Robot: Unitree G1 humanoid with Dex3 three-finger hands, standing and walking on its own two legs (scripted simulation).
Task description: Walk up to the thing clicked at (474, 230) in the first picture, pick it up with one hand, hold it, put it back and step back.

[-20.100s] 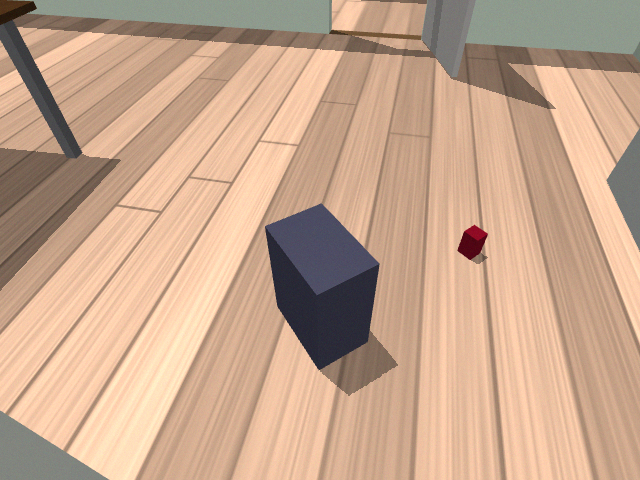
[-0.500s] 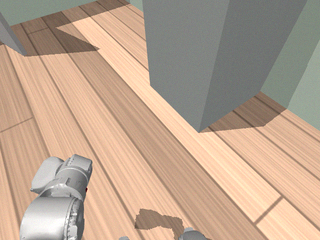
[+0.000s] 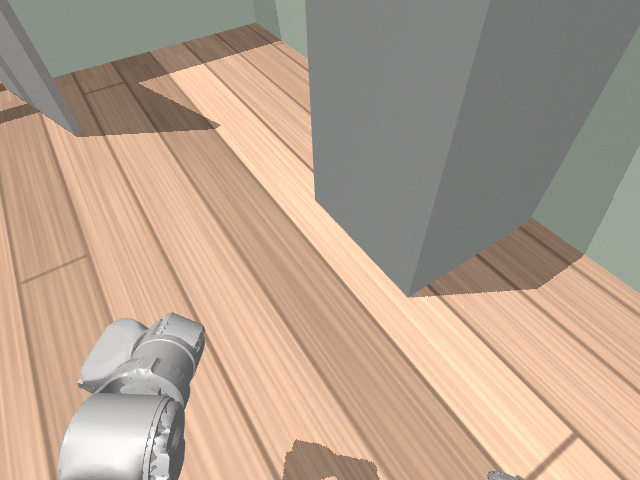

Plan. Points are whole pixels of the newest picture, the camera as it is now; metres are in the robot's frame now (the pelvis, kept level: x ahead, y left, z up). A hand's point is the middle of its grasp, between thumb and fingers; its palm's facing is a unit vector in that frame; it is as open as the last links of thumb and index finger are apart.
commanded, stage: hold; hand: left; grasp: from above
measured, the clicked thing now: (149, 389) +0.33 +0.24 -0.10
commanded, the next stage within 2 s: crouch in 1.64 s
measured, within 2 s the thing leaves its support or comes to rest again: neither
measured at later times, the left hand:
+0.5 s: hand (155, 358) +0.33 +0.21 -0.01, palm faces -0.09 -0.44 -0.89, open 10.2 cm
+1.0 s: hand (151, 356) +0.32 +0.20 +0.02, palm faces -0.04 -0.43 -0.90, open 10.1 cm
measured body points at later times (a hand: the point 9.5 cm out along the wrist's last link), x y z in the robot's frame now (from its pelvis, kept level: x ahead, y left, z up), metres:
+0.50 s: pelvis +0.01 -0.01 +0.01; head +0.03 -0.03 +0.46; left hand +0.34 +0.22 +0.04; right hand +0.12 -0.27 -0.11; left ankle +0.01 +0.14 -0.69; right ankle +0.00 -0.11 -0.69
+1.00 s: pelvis -0.01 -0.01 +0.02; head +0.00 -0.03 +0.47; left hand +0.32 +0.22 +0.07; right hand +0.14 -0.26 -0.10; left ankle +0.01 +0.14 -0.69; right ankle +0.00 -0.11 -0.69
